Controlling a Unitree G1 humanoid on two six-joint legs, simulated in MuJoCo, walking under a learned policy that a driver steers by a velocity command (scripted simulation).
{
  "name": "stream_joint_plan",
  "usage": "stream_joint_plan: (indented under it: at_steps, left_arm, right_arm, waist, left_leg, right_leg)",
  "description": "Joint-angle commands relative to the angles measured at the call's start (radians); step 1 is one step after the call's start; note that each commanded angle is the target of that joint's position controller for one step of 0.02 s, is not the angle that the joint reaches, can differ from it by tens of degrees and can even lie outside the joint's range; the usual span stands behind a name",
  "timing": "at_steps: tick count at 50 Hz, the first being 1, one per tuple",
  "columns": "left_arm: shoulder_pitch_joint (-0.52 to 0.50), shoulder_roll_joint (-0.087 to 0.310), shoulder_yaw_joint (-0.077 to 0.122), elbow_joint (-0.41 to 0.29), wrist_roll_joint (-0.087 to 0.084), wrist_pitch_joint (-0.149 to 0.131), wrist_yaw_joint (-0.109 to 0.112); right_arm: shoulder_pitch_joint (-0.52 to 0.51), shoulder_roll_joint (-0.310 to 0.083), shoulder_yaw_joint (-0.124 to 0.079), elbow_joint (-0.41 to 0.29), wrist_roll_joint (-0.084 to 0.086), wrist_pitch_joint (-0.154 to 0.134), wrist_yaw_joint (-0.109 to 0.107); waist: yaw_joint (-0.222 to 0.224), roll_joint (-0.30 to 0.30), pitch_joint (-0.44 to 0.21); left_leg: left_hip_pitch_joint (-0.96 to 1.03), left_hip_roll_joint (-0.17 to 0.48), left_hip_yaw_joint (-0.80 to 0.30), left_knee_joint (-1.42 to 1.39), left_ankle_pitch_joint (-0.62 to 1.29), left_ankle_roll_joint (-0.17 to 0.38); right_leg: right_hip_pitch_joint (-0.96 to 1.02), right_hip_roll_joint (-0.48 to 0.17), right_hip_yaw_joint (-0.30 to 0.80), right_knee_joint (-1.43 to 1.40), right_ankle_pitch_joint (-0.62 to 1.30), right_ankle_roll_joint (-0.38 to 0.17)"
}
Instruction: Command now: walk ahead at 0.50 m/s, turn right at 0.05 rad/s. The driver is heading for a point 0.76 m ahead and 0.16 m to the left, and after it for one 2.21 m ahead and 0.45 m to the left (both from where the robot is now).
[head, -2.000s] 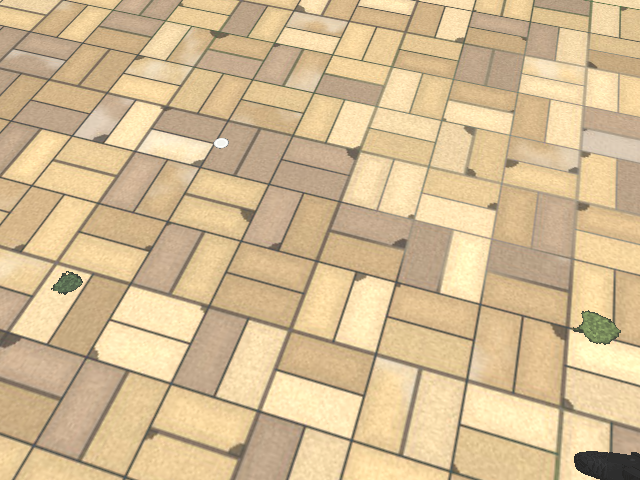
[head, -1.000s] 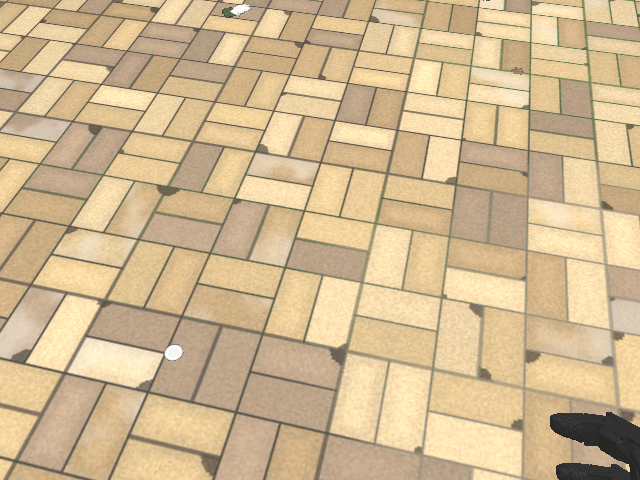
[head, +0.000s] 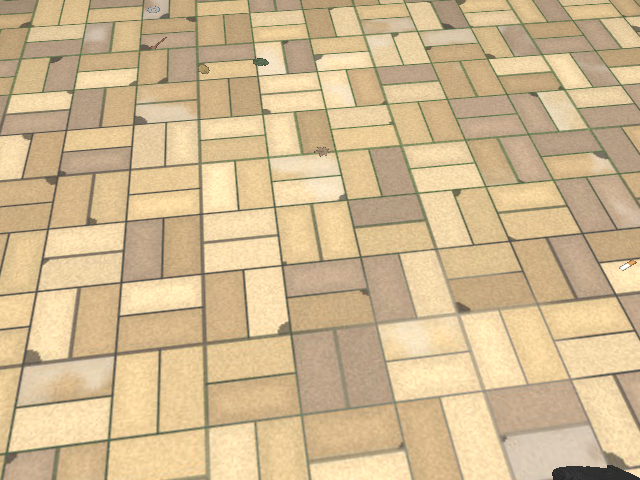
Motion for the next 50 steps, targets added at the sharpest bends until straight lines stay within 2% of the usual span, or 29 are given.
stream_joint_plan:
  at_steps: [1,2,3,4,5,6,7,9,11,16,19,22,24,25,26,27,28,29,30,31,32,34,35,37,41,44,47,49,50]
  left_arm:
    - [0.130,-0.021,-0.022,-0.088,0.009,-0.026,-0.001]
    - [0.059,0.075,-0.005,-0.075,-0.007,-0.043,-0.004]
    - [-0.050,0.128,0.011,-0.107,-0.029,-0.052,-0.008]
    - [-0.110,0.120,0.007,-0.122,-0.023,-0.055,-0.003]
    - [-0.136,0.113,0.010,-0.127,-0.007,-0.055,-0.001]
    - [-0.116,0.103,0.013,-0.123,-0.002,-0.049,-0.001]
    - [-0.091,0.086,0.011,-0.113,-0.003,-0.041,-0.002]
    - [-0.082,0.058,0.006,-0.107,0.001,-0.027,-0.001]
    - [-0.144,0.046,0.002,-0.127,0.007,-0.022,0.002]
    - [-0.298,0.012,-0.012,-0.157,0.004,-0.038,-0.012]
    - [-0.387,0.010,-0.016,-0.182,-0.004,-0.047,-0.027]
    - [-0.429,0.025,-0.013,-0.206,-0.007,-0.055,-0.043]
    - [-0.389,0.048,-0.005,-0.200,-0.004,-0.058,-0.049]
    - [-0.316,0.069,0.007,-0.180,0.000,-0.060,-0.047]
    - [-0.172,0.110,0.030,-0.134,0.004,-0.059,-0.040]
    - [0.008,0.176,0.051,-0.098,0.012,-0.055,-0.029]
    - [0.056,0.259,0.068,-0.080,0.015,-0.049,-0.028]
    - [0.064,0.154,0.043,-0.087,0.006,-0.047,-0.027]
    - [-0.005,0.119,0.028,-0.092,0.008,-0.050,-0.023]
    - [-0.070,0.098,0.021,-0.098,0.013,-0.051,-0.020]
    - [-0.119,0.068,0.014,-0.096,0.017,-0.055,-0.022]
    - [-0.164,0.041,0.008,-0.088,0.025,-0.071,-0.025]
    - [-0.168,0.042,0.010,-0.079,0.023,-0.079,-0.025]
    - [-0.167,0.062,0.018,-0.058,0.026,-0.088,-0.020]
    - [-0.156,0.082,0.023,-0.029,0.029,-0.083,-0.004]
    - [-0.127,0.101,0.027,-0.008,0.022,-0.075,0.005]
    - [-0.072,0.118,0.035,0.023,0.010,-0.054,0.009]
    - [-0.061,0.129,0.040,0.035,0.001,-0.035,0.011]
    - [-0.072,0.140,0.043,0.034,-0.002,-0.027,0.013]
  right_arm:
    - [0.379,-0.318,-0.098,0.045,-0.007,-0.001,-0.009]
    - [0.384,-0.215,-0.071,0.038,0.013,-0.002,-0.007]
    - [0.312,-0.179,-0.058,0.028,0.009,-0.003,-0.011]
    - [0.241,-0.164,-0.052,0.016,-0.001,0.000,-0.013]
    - [0.198,-0.141,-0.045,0.011,-0.010,0.000,-0.013]
    - [0.176,-0.120,-0.037,0.009,-0.020,-0.004,-0.014]
    - [0.169,-0.112,-0.035,0.010,-0.018,-0.007,-0.013]
    - [0.174,-0.126,-0.039,0.024,-0.008,-0.014,-0.016]
    - [0.190,-0.150,-0.046,0.039,-0.007,-0.013,-0.024]
    - [0.244,-0.170,-0.049,0.073,0.004,0.001,-0.039]
    - [0.301,-0.183,-0.052,0.104,0.011,0.013,-0.041]
    - [0.321,-0.193,-0.058,0.127,0.016,0.031,-0.046]
    - [0.307,-0.206,-0.065,0.132,0.018,0.041,-0.051]
    - [0.285,-0.213,-0.067,0.129,0.019,0.046,-0.054]
    - [0.277,-0.195,-0.059,0.126,0.016,0.050,-0.056]
    - [0.282,-0.147,-0.038,0.103,-0.005,0.049,-0.058]
    - [0.415,-0.022,0.000,0.088,-0.006,0.027,-0.048]
    - [0.363,-0.116,-0.019,0.108,0.016,0.007,-0.040]
    - [0.269,-0.173,-0.038,0.077,0.044,-0.004,-0.035]
    - [0.214,-0.165,-0.037,0.065,0.043,-0.006,-0.039]
    - [0.189,-0.155,-0.041,0.063,0.029,-0.001,-0.041]
    - [0.239,-0.124,-0.045,0.081,0.027,0.028,-0.044]
    - [0.252,-0.102,-0.043,0.086,0.028,0.040,-0.045]
    - [0.224,-0.084,-0.043,0.072,0.025,0.057,-0.049]
    - [0.142,-0.071,-0.043,0.043,0.018,0.054,-0.038]
    - [0.036,-0.047,-0.032,0.005,0.013,0.048,-0.020]
    - [-0.050,-0.039,-0.027,-0.043,0.014,0.049,-0.003]
    - [-0.076,-0.046,-0.029,-0.073,0.016,0.050,0.010]
    - [-0.068,-0.056,-0.035,-0.083,0.016,0.051,0.015]
  waist:
    - [-0.113,0.306,-0.374]
    - [-0.168,0.204,-0.356]
    - [-0.167,0.141,-0.206]
    - [-0.141,0.062,-0.124]
    - [-0.117,0.049,-0.063]
    - [-0.084,0.075,-0.055]
    - [-0.068,0.088,-0.055]
    - [-0.054,0.078,-0.039]
    - [-0.062,0.057,-0.007]
    - [-0.115,0.048,0.028]
    - [-0.150,0.046,0.051]
    - [-0.145,0.055,0.064]
    - [-0.109,0.070,0.037]
    - [-0.062,0.077,-0.007]
    - [0.008,0.059,-0.101]
    - [0.073,-0.026,-0.251]
    - [0.009,-0.296,-0.371]
    - [0.058,-0.221,-0.373]
    - [0.055,-0.162,-0.214]
    - [0.026,-0.096,-0.136]
    - [0.000,-0.077,-0.070]
    - [-0.051,-0.111,-0.046]
    - [-0.062,-0.103,-0.035]
    - [-0.069,-0.082,0.000]
    - [-0.052,-0.067,0.029]
    - [-0.009,-0.050,0.059]
    - [0.022,-0.039,0.087]
    - [0.017,-0.048,0.089]
    - [0.001,-0.061,0.076]
  left_leg:
    - [0.865,0.361,-0.653,-0.100,-0.177,0.285]
    - [0.859,0.348,-0.758,-0.207,-0.383,0.261]
    - [0.738,0.321,-0.610,-0.225,-0.384,0.213]
    - [0.601,0.285,-0.502,-0.239,-0.286,0.190]
    - [0.488,0.255,-0.426,-0.262,-0.178,0.191]
    - [0.419,0.227,-0.372,-0.285,-0.097,0.185]
    - [0.385,0.210,-0.333,-0.308,-0.054,0.188]
    - [0.342,0.203,-0.268,-0.345,0.021,0.205]
    - [0.337,0.203,-0.223,-0.376,0.074,0.214]
    - [0.361,0.152,-0.100,-0.390,0.108,0.167]
    - [0.418,0.177,-0.098,-0.371,0.091,0.165]
    - [0.518,0.225,-0.117,-0.319,0.144,0.153]
    - [0.563,0.240,-0.118,-0.255,0.270,0.134]
    - [0.561,0.222,-0.097,-0.171,0.425,0.118]
    - [0.516,0.172,-0.057,-0.003,0.521,0.093]
    - [0.330,0.118,-0.018,0.282,0.309,0.056]
    - [-0.089,-0.073,-0.010,0.642,-0.350,-0.010]
    - [-0.208,-0.049,-0.150,0.770,-0.509,-0.003]
    - [-0.271,-0.002,-0.149,0.792,-0.435,0.009]
    - [-0.247,0.049,-0.123,0.750,-0.344,0.008]
    - [-0.218,0.077,-0.118,0.692,-0.283,0.001]
    - [-0.114,0.109,-0.128,0.642,-0.213,-0.012]
    - [-0.102,0.111,-0.127,0.629,-0.201,-0.020]
    - [-0.143,0.114,-0.137,0.583,-0.142,-0.034]
    - [-0.189,0.101,-0.125,0.380,0.068,-0.043]
    - [-0.163,0.089,-0.056,0.226,0.162,-0.032]
    - [-0.209,0.080,-0.022,0.142,0.128,-0.009]
    - [-0.220,0.064,0.007,0.112,0.050,0.014]
    - [-0.187,0.043,0.031,0.103,0.003,0.031]
  right_leg:
    - [-0.610,0.059,0.016,0.756,-0.034,-0.003]
    - [-0.731,0.026,0.141,0.858,-0.122,-0.011]
    - [-0.795,-0.028,0.119,0.868,-0.035,-0.023]
    - [-0.771,-0.079,0.083,0.825,0.053,-0.026]
    - [-0.743,-0.108,0.074,0.766,0.109,-0.021]
    - [-0.679,-0.134,0.082,0.730,0.151,-0.019]
    - [-0.641,-0.139,0.077,0.704,0.168,-0.012]
    - [-0.635,-0.147,0.060,0.647,0.191,0.006]
    - [-0.686,-0.157,0.054,0.556,0.272,0.028]
    - [-0.658,-0.128,0.015,0.258,0.527,0.037]
    - [-0.647,-0.105,0.000,0.161,0.557,0.031]
    - [-0.665,-0.092,0.007,0.102,0.479,-0.001]
    - [-0.597,-0.072,-0.006,0.076,0.406,-0.030]
    - [-0.484,-0.043,-0.034,0.054,0.394,-0.050]
    - [-0.276,-0.021,-0.056,0.040,0.415,-0.080]
    - [0.031,-0.169,0.102,0.087,0.453,-0.140]
    - [0.376,-0.404,0.573,-0.003,0.251,-0.302]
    - [0.364,-0.415,0.685,-0.097,0.105,-0.294]
    - [0.237,-0.387,0.532,-0.120,0.121,-0.246]
    - [0.104,-0.349,0.410,-0.144,0.197,-0.218]
    - [-0.008,-0.312,0.323,-0.181,0.270,-0.202]
    - [-0.124,-0.276,0.209,-0.246,0.347,-0.186]
    - [-0.155,-0.273,0.166,-0.269,0.384,-0.190]
    - [-0.180,-0.276,0.091,-0.301,0.447,-0.192]
    - [-0.143,-0.247,-0.053,-0.320,0.519,-0.165]
    - [-0.115,-0.245,-0.131,-0.328,0.532,-0.146]
    - [0.003,-0.282,-0.163,-0.293,0.583,-0.141]
    - [0.079,-0.306,-0.181,-0.240,0.687,-0.129]
    - [0.101,-0.310,-0.196,-0.194,0.818,-0.118]
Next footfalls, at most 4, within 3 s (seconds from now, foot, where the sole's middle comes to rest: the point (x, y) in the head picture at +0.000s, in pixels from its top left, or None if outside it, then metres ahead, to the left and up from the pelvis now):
0.54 right None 0.46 -0.13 -0.76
1.08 left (288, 361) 0.72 0.14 -0.76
1.60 right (335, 239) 1.09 0.05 -0.76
2.12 left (218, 185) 1.26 0.39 -0.76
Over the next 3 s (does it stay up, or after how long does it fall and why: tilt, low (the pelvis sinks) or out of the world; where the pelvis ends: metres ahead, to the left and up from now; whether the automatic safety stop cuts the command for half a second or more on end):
stays up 1.59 0.37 0.02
